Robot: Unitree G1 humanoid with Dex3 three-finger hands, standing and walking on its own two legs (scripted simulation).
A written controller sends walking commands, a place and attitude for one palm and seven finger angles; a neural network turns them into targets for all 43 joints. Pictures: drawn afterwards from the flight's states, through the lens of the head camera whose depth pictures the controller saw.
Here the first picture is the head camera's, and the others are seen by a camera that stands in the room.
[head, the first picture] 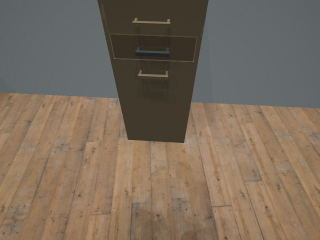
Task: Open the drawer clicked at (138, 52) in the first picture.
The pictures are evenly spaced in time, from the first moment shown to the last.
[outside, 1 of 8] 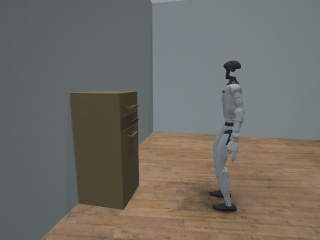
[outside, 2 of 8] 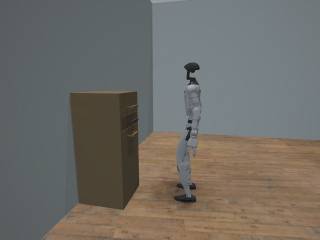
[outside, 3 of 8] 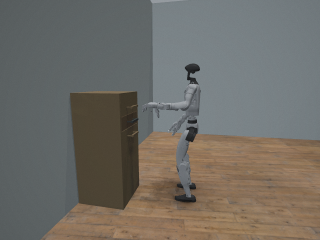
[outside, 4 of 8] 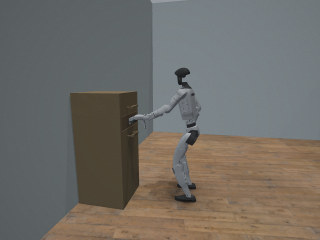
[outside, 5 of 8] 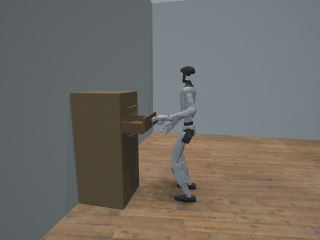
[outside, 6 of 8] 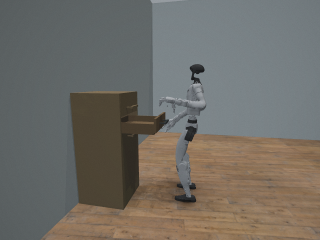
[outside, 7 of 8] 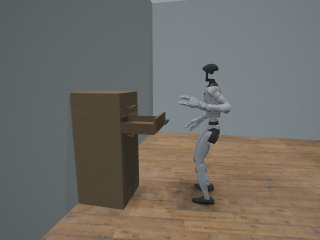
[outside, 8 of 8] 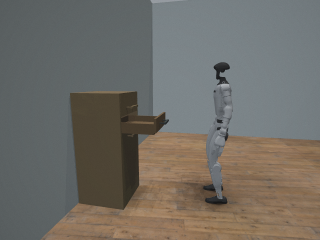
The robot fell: no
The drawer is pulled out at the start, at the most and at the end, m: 0.00 0.30 0.30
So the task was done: yes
